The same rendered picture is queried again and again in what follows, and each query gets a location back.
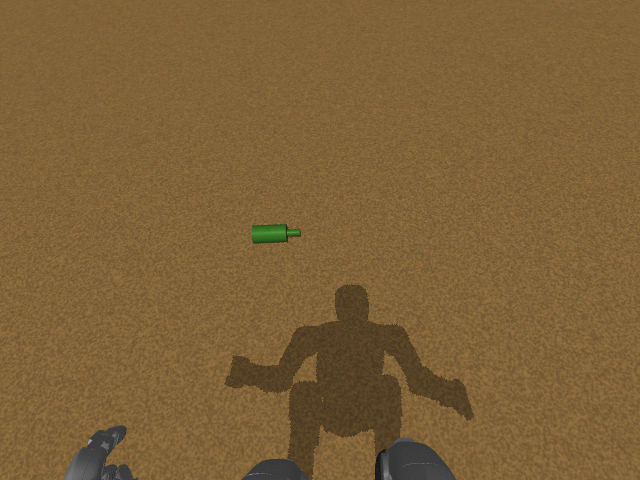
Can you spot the bottle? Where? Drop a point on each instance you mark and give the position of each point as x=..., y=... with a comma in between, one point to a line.
x=272, y=233

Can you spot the left robot hand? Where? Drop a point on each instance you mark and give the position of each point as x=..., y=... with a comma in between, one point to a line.
x=89, y=462

